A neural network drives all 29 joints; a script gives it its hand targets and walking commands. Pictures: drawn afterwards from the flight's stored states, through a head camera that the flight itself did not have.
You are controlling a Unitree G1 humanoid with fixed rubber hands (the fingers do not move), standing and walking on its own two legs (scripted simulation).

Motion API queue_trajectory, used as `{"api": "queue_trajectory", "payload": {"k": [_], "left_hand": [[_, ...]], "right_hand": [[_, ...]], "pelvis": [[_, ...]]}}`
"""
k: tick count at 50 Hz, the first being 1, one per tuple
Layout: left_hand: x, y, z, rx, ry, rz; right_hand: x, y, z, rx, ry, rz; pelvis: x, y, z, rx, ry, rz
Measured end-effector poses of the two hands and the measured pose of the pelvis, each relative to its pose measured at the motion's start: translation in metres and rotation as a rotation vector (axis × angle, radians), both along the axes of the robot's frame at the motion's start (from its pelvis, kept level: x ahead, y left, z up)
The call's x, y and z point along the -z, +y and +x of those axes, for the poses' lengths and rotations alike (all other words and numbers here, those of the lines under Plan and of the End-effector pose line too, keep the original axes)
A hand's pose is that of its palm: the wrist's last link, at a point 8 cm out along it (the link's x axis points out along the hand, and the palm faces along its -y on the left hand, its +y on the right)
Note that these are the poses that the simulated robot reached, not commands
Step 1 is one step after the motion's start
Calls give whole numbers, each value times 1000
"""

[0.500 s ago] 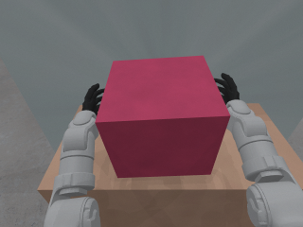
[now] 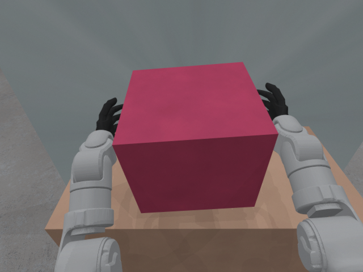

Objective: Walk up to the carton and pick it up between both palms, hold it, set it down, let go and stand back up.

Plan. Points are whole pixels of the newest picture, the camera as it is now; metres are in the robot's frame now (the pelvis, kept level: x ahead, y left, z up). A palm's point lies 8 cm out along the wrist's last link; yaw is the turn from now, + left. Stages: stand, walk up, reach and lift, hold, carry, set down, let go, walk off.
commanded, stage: reach and lift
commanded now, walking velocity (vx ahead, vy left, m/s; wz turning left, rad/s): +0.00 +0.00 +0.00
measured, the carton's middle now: (192, 137) +0.42 +0.00 +0.14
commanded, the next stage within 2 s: hold in 0.02 s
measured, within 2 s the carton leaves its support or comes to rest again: neither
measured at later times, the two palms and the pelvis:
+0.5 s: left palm (102, 134) +0.36 +0.19 +0.20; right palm (279, 114) +0.38 -0.17 +0.23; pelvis -0.01 +0.00 +0.00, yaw +0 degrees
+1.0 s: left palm (102, 133) +0.36 +0.19 +0.21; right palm (279, 112) +0.38 -0.17 +0.23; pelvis +0.00 +0.00 +0.00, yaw +0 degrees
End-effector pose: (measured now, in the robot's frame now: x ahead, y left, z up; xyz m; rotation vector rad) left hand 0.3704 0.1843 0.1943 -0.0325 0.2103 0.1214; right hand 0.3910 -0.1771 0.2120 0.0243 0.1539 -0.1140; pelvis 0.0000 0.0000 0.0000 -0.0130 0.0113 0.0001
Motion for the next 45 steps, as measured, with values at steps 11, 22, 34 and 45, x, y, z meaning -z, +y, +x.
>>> {"api": "queue_trajectory", "payload": {"k": [11,22,34,45], "left_hand": [[-5,2,-11,1,3,1],[-9,3,-14,2,8,-4],[-8,3,-11,1,21,-4],[-13,3,-11,-1,8,-3]], "right_hand": [[-11,3,-10,-1,0,-8],[-20,3,-12,-3,2,-14],[-19,4,-8,-5,12,-14],[-23,3,-7,-8,0,-9]], "pelvis": [[0,1,-6,0,-10,-1],[0,1,-6,0,-9,-1],[0,1,-3,0,-6,-1],[0,0,-1,0,-3,0]]}}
